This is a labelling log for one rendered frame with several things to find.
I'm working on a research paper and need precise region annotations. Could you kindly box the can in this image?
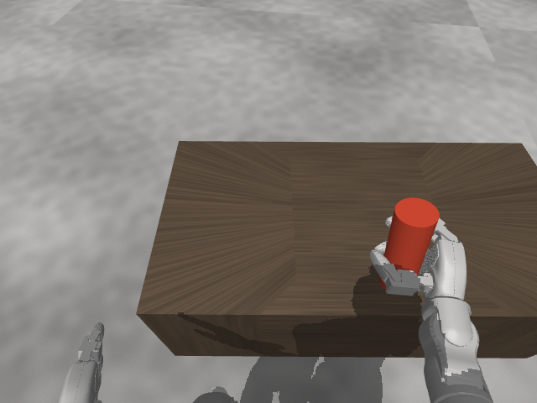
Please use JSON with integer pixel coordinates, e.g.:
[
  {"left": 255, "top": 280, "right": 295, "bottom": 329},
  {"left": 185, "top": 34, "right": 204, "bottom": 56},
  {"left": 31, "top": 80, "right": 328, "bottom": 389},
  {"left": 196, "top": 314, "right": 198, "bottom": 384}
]
[{"left": 379, "top": 198, "right": 440, "bottom": 296}]

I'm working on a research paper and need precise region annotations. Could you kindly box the right robot hand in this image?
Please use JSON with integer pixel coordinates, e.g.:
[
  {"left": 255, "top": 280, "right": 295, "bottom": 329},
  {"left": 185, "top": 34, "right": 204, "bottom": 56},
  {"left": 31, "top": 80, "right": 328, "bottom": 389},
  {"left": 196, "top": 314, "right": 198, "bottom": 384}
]
[{"left": 369, "top": 216, "right": 467, "bottom": 303}]

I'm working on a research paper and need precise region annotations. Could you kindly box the right robot arm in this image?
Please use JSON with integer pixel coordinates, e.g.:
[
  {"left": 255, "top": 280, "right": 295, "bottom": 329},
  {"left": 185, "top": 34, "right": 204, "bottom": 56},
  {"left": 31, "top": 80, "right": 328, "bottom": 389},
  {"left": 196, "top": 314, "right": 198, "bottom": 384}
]
[{"left": 419, "top": 296, "right": 493, "bottom": 403}]

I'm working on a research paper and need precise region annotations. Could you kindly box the left robot hand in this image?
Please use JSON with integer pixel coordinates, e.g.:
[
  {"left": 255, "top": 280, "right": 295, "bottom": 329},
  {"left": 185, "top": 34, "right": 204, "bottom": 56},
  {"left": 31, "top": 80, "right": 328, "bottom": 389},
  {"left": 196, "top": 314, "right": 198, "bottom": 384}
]
[{"left": 59, "top": 322, "right": 104, "bottom": 403}]

